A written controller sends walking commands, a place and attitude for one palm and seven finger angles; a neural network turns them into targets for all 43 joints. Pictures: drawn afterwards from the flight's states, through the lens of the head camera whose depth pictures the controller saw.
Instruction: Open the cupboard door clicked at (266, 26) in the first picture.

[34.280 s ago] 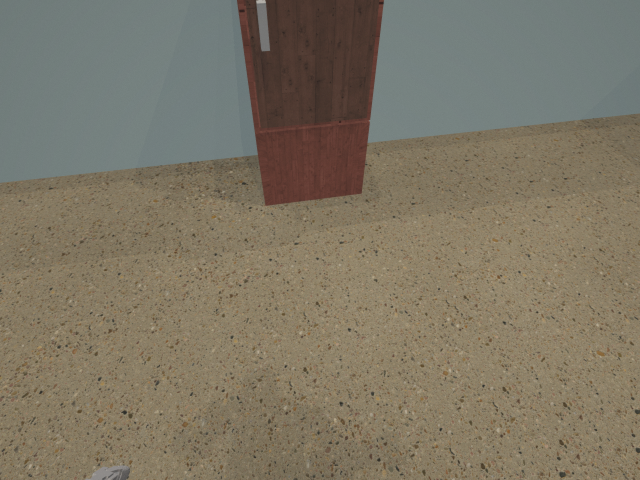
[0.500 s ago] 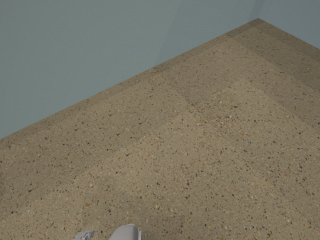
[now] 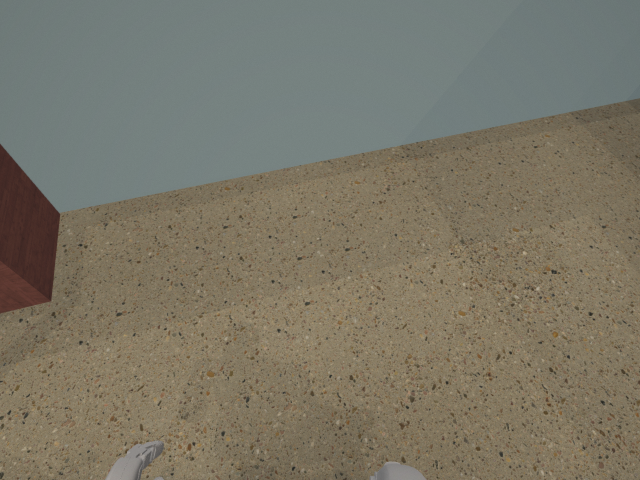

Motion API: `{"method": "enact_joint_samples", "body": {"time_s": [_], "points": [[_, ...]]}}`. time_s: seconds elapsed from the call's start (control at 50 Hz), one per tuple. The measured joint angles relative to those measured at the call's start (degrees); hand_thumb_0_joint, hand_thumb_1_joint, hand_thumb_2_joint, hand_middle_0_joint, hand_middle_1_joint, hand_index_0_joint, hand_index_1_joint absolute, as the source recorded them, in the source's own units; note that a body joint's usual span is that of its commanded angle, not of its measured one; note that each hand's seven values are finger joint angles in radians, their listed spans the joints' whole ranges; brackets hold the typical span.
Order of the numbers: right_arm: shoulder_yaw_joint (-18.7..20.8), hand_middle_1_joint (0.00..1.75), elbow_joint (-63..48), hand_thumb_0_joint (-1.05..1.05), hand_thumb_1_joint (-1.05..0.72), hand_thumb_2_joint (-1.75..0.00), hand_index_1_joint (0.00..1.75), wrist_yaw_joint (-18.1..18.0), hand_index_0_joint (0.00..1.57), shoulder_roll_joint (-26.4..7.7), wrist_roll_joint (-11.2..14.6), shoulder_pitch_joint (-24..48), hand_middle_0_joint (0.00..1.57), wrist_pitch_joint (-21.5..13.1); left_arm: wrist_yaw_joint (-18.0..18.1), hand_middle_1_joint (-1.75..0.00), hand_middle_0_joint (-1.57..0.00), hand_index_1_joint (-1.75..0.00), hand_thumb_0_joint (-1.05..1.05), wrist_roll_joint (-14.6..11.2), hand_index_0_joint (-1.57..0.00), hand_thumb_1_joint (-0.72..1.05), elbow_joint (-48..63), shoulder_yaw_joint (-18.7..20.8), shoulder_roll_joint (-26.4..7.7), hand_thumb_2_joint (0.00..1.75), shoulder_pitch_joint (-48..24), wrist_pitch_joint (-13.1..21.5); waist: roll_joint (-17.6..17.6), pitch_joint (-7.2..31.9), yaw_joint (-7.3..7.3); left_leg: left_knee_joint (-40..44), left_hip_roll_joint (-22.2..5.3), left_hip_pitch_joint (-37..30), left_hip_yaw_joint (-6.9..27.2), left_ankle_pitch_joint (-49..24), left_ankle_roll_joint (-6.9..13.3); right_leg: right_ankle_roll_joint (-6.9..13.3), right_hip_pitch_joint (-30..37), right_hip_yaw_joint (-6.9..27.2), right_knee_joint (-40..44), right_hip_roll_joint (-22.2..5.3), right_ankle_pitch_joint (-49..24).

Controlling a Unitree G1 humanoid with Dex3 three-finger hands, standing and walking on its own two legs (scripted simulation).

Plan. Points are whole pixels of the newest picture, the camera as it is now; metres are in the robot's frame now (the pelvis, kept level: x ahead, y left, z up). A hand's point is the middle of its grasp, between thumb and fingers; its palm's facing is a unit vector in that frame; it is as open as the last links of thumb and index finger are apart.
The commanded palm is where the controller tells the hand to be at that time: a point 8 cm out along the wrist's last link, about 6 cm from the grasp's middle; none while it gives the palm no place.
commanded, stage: turn to face it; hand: left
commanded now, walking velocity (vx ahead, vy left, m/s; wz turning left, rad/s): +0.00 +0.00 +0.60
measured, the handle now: out of the picture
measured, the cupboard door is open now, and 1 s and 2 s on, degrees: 42 42 42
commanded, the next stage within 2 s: take the last steps up to it in 1.62 s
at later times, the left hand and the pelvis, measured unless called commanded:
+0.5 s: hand out of the picture -0.02 +0.18 -0.17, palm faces +0.38 -0.89 -0.26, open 7.3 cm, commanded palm none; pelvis +0.01 -0.03 -0.01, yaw +21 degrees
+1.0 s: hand out of the picture +0.04 +0.18 -0.15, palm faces +0.57 -0.77 -0.29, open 7.4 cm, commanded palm none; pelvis +0.05 -0.06 -0.01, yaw +37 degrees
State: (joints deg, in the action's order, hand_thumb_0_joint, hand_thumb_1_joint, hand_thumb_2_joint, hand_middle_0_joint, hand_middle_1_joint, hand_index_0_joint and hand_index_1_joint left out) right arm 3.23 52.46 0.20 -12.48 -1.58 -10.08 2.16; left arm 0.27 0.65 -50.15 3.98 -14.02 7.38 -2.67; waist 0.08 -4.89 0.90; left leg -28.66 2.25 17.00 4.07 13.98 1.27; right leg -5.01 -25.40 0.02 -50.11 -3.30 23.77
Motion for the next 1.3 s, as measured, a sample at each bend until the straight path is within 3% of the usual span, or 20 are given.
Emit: {"method": "enact_joint_samples", "body": {"time_s": [0.08, 0.12, 0.16, 0.2, 0.24, 0.34, 0.46, 0.52, 0.56, 0.6, 0.68, 0.78, 0.88, 0.92, 0.96, 1.0, 1.04, 1.1, 1.18, 1.3], "points": [[0.77, 0.3, 0.45, 0.01, -0.91, -0.89, 0.3, -0.05, 0.21, -0.28, 0.27, -1.29, 0.2, 0.72, 0.01, -0.3, -0.2, -0.3, 0.01, -0.28, -0.2, 0.91, 1.21, -0.68, 1.03, 0.9, -0.47, 1.24, -0.9, 0.3, 0.82, -3.55, 1.15, 2.28, 2.82, 1.52, -1.67, 1.02, 7.27, -1.05, 15.46, 1.92, -5.43], [1.5, 0.3, 0.99, 0.01, -0.91, -0.89, 0.3, 0.0, 0.21, -1.14, 0.66, -1.3, 0.2, 1.11, 0.31, -0.3, -0.2, -0.3, 0.01, 0.19, -0.2, 0.91, 1.24, -1.14, 2.31, 0.9, -0.44, 2.19, -2.66, -0.11, 0.99, -10.79, 0.97, 4.99, 3.17, 7.52, -2.12, 4.73, 8.31, -2.95, 16.46, 2.41, -5.4], [1.98, 0.3, 1.7, 0.01, -0.91, -0.89, 0.3, 0.06, 0.2, -1.65, 0.55, -1.01, 0.2, 1.78, 0.61, -0.3, -0.2, -0.3, 0.01, 0.29, -0.2, 0.91, 1.16, -1.7, 3.29, 0.9, 0.18, 2.56, -2.71, -0.49, 1.05, -23.74, 1.44, 8.71, 1.04, 13.88, -2.86, 6.42, 9.23, -4.39, 16.17, 1.32, -4.14], [2.17, 0.3, 2.17, 0.01, -0.91, -0.9, 0.3, 0.37, 0.2, -2.04, 0.48, -0.46, 0.2, 2.23, 0.81, -0.3, -0.2, -0.3, 0.01, 0.17, -0.2, 0.91, 0.85, -2.0, 4.06, 0.9, 1.16, 2.6, -2.54, -0.85, 1.22, -33.91, 0.61, 11.37, -1.18, 12.87, -3.84, 6.77, 11.0, -5.71, 17.9, 0.45, -4.35], [2.12, 0.3, 2.35, 0.01, -0.91, -0.9, 0.3, 0.7, 0.2, -2.09, 0.54, 0.08, 0.2, 2.43, 0.92, -0.3, -0.2, -0.3, 0.01, 0.15, -0.2, 0.91, 0.4, -2.18, 4.52, 0.9, 2.15, 2.58, -2.06, -1.0, 1.52, -38.03, -0.7, 12.47, -2.78, 10.91, -4.66, 6.74, 12.54, -7.22, 19.77, -0.36, -4.96], [1.56, 0.3, 2.59, 0.01, -0.91, -0.9, 0.3, 1.13, 0.2, -1.68, 0.64, 1.74, 0.19, 2.76, 1.08, -0.3, -0.2, -0.3, 0.01, 0.28, -0.2, 0.91, -0.32, -1.95, 4.71, 0.9, 4.23, 2.85, -0.33, -1.47, 0.89, -31.79, -3.04, 10.61, -5.06, 10.58, -5.45, 6.6, 15.01, -11.37, 21.73, -2.33, -4.94], [0.86, 0.3, 1.51, 0.01, -0.91, -0.9, 0.3, 1.37, 0.2, -1.11, 0.82, 5.34, 0.19, 2.34, 0.81, -0.3, -0.2, -0.3, 0.01, 0.8, -0.2, 0.91, -1.4, -0.92, 2.47, 0.9, 6.28, 2.61, 1.58, -2.38, -1.24, -17.13, -3.34, 5.5, -8.47, 11.31, -4.09, 5.58, 15.01, -16.0, 18.21, -4.65, -2.13], [0.41, 0.3, -0.37, 0.01, -0.91, -0.9, 0.3, 1.57, 0.2, -1.25, 0.62, 6.39, 0.19, 1.11, 0.44, -0.3, -0.2, -0.3, 0.01, 0.46, -0.2, 0.91, -2.08, -0.2, 0.89, 0.9, 8.05, 2.2, 2.22, -1.73, -1.71, -5.83, -2.72, 0.6, -10.06, 2.96, -2.25, 4.3, 12.88, -17.66, 12.0, -6.27, 1.0], [0.47, 0.3, -1.4, 0.01, -0.91, -0.9, 0.3, 1.4, 0.2, -1.01, 0.41, 6.93, 0.19, -0.12, 0.29, -0.3, -0.2, -0.3, 0.01, 0.17, -0.2, 0.91, -2.9, 0.18, -0.49, 0.9, 7.72, 0.9, 3.28, -1.87, -1.69, -7.83, -1.68, 1.82, -9.58, 2.72, 0.01, 2.7, 8.12, -13.05, 0.66, -6.44, 6.62], [0.09, 0.3, -2.01, 0.0, -0.91, -0.9, 0.3, 0.84, 0.2, -0.88, 0.39, 6.48, 0.2, -0.71, 0.65, -0.3, -0.2, -0.3, 0.01, 0.19, -0.2, 0.91, -3.62, 0.55, -1.15, 0.9, 6.64, -0.51, 3.4, -1.67, -2.03, -8.64, -1.19, 2.04, -8.71, 5.0, 1.07, 1.76, 3.55, -7.72, -8.73, -4.65, 8.69], [-0.35, 0.3, -1.73, 0.0, -0.91, -0.9, 0.3, -0.23, 0.2, -0.73, 0.23, 4.79, 0.2, -0.79, 0.2, -0.3, -0.2, -0.3, 0.01, 0.35, -0.2, 0.91, -3.22, 0.83, -1.13, 0.9, 4.33, -0.84, 2.44, -0.82, -2.19, -3.64, -0.39, 0.19, -6.52, 2.72, 0.81, 0.52, -2.39, -2.22, -15.79, -3.06, 2.5], [-0.61, 0.3, -0.58, 0.0, -0.91, -0.89, 0.3, -0.18, 0.2, -0.12, 0.15, 2.47, 0.2, -0.65, 0.0, -0.3, -0.2, -0.3, 0.01, 0.26, -0.2, 0.91, -1.2, 0.5, -0.47, 0.9, 2.24, -0.19, 1.08, -0.11, -1.58, 0.4, -0.22, -1.19, -3.66, 0.39, 0.56, -0.17, -3.27, -0.22, -10.18, -2.24, -0.17], [-0.05, 0.3, 0.41, 0.0, -0.91, -0.89, 0.3, 0.01, 0.21, 0.3, -0.05, 0.32, 0.2, 0.07, -0.05, -0.3, -0.2, -0.3, 0.01, -0.06, -0.2, 0.91, 0.41, -0.15, 0.61, 0.9, 0.04, 0.28, -0.45, -0.04, 0.06, -0.87, -0.17, -0.08, -0.08, 0.75, -1.04, 0.25, 1.67, -0.33, 3.51, 0.0, 0.29], [0.34, 0.3, 0.8, 0.01, -0.91, -0.89, 0.3, -0.01, 0.21, 0.2, 0.11, -0.45, 0.2, 0.52, -0.06, -0.3, -0.2, -0.3, 0.01, -0.23, -0.2, 0.91, 1.1, -0.47, 1.12, 0.9, -0.33, 0.97, -1.02, 0.1, 0.5, -2.87, 0.14, 1.03, 1.36, 1.69, -1.98, 0.65, 5.44, -1.06, 11.63, 1.09, -3.28], [1.03, 0.3, 1.33, 0.01, -0.91, -0.89, 0.3, 0.04, 0.21, -0.49, 0.58, -0.8, 0.2, 0.96, 0.16, -0.3, -0.2, -0.3, 0.01, 0.11, -0.2, 0.91, 1.38, -0.84, 2.17, 0.9, -0.46, 2.08, -2.43, -0.19, 0.66, -8.16, 0.25, 3.09, 2.47, 6.03, -2.81, 3.37, 7.71, -2.59, 15.63, 1.7, -5.9], [1.6, 0.3, 2.1, 0.01, -0.91, -0.89, 0.3, 0.09, 0.2, -1.13, 0.59, -0.71, 0.2, 1.61, 0.43, -0.3, -0.2, -0.3, 0.01, 0.3, -0.2, 0.91, 1.39, -1.55, 3.21, 0.9, -0.16, 2.72, -2.8, -0.68, 1.0, -20.73, 0.97, 6.97, 1.01, 13.67, -3.13, 5.89, 8.57, -4.25, 15.05, 0.86, -4.54], [1.98, 0.3, 2.61, 0.01, -0.91, -0.89, 0.3, 0.38, 0.2, -1.69, 0.51, -0.43, 0.2, 2.17, 0.69, -0.3, -0.2, -0.3, 0.01, 0.25, -0.2, 0.91, 1.2, -1.96, 4.09, 0.9, 0.68, 2.71, -2.69, -0.94, 1.15, -32.48, 0.64, 10.33, -1.14, 13.5, -3.71, 6.75, 10.28, -5.58, 16.67, 0.01, -4.46], [2.06, 0.3, 2.79, 0.01, -0.91, -0.9, 0.3, 0.87, 0.2, -1.98, 0.49, -0.07, 0.2, 2.46, 0.91, -0.3, -0.2, -0.3, 0.01, 0.2, -0.2, 0.91, 0.49, -2.21, 4.9, 0.9, 2.06, 2.55, -2.13, -0.86, 1.8, -38.84, -1.11, 12.4, -3.36, 10.18, -4.77, 6.86, 12.62, -8.01, 19.79, -1.04, -5.47], [1.8, 0.3, 3.07, 0.01, -0.91, -0.9, 0.3, 1.13, 0.2, -1.76, 0.54, 0.64, 0.2, 2.74, 1.09, -0.3, -0.2, -0.3, 0.01, 0.18, -0.2, 0.91, -0.18, -2.04, 5.18, 0.9, 3.59, 2.87, -0.84, -0.9, 1.41, -34.81, -2.93, 11.42, -4.78, 9.56, -5.41, 6.92, 14.58, -11.53, 21.79, -2.3, -5.69], [0.97, 0.3, 2.9, 0.01, -0.91, -0.9, 0.3, 1.08, 0.2, -1.15, 0.69, 3.77, 0.19, 2.49, 0.97, -0.3, -0.2, -0.3, 0.01, 0.69, -0.2, 0.92, -1.43, -1.23, 3.37, 0.9, 5.95, 3.06, 0.81, -1.5, -0.9, -21.13, -3.56, 6.56, -7.25, 11.54, -4.39, 6.34, 15.1, -15.93, 19.95, -3.9, -3.85]]}}
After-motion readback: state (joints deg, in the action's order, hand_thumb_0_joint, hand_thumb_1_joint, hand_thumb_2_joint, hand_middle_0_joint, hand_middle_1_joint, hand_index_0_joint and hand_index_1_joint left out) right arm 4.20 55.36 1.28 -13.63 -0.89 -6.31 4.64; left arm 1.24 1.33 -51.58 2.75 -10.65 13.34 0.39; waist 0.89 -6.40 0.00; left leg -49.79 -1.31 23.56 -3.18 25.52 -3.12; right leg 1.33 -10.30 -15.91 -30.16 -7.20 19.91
